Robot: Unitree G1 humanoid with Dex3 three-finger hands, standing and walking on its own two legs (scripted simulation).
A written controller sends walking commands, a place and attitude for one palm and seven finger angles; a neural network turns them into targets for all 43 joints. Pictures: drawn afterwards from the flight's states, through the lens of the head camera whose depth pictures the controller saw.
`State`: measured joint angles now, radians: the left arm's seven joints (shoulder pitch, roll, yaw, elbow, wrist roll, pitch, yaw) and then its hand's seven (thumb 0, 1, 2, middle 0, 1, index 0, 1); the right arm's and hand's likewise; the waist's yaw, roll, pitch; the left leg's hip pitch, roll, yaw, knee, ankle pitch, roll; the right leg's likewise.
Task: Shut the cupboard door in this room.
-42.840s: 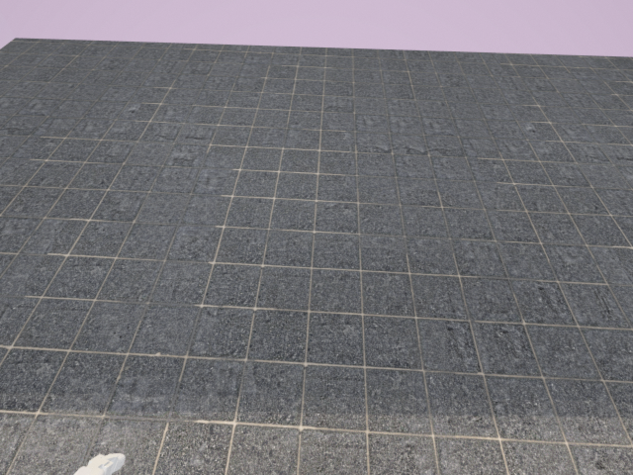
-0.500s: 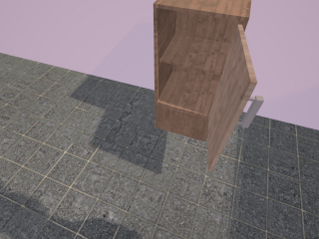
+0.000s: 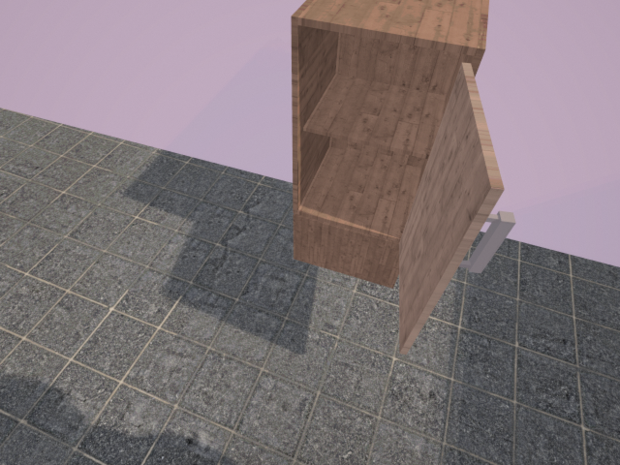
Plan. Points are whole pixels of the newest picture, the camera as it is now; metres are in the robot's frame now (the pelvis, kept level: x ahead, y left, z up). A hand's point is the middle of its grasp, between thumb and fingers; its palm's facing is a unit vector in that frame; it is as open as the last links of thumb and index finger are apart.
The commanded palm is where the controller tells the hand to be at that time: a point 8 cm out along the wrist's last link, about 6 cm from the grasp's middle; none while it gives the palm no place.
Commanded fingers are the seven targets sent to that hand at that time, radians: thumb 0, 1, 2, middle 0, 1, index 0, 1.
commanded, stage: stand and wait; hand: left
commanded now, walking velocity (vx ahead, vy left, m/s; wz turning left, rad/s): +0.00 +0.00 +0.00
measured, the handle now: (477, 242) +0.50 -0.26 -0.05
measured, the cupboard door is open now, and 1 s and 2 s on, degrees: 100 100 100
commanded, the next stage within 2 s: turn or walk to find it in 0.28 s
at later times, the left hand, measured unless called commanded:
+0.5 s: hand out of the picture +0.02 +0.21 -0.17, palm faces +0.07 -0.97 -0.24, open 7.4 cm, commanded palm none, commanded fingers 0.00 0.90 0.90 -0.20 -0.30 -0.20 -0.30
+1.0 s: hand out of the picture +0.10 +0.20 -0.17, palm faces -0.04 -0.98 -0.17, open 7.4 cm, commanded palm none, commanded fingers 0.00 0.90 0.90 -0.20 -0.30 -0.20 -0.30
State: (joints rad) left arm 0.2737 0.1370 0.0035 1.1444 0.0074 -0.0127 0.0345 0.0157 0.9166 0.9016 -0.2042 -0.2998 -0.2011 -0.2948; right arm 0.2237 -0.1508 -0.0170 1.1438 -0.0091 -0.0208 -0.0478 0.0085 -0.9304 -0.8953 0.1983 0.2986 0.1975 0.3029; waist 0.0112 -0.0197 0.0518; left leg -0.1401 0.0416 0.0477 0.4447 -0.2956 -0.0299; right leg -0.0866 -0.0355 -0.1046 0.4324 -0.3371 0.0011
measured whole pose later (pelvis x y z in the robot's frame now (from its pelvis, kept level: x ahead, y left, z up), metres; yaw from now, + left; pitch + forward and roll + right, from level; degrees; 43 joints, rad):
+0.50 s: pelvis -0.02 +0.02 +0.00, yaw +2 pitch -1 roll +1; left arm 0.21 0.19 0.03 1.06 0.01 0.01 0.03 0.01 0.91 0.90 -0.20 -0.30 -0.20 -0.29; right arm 0.25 -0.16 -0.02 1.11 -0.01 0.00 -0.03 0.01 -0.91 -0.90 0.20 0.30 0.20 0.30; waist 0.00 -0.01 0.05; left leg -0.17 0.00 0.03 0.47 -0.28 0.00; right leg -0.11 -0.08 -0.13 0.48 -0.34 0.03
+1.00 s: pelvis +0.06 +0.01 +0.00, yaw -3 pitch +1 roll +0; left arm 0.24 0.17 0.06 1.06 0.02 0.01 -0.03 0.01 0.91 0.90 -0.20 -0.30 -0.20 -0.29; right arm 0.46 -0.12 -0.03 1.15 -0.03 -0.07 -0.03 0.00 -0.91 -0.90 0.20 0.30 0.20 0.30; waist -0.02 0.00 0.07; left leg 0.02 0.05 0.17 0.31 -0.34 -0.02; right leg -0.55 -0.10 -0.10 0.93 -0.30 -0.01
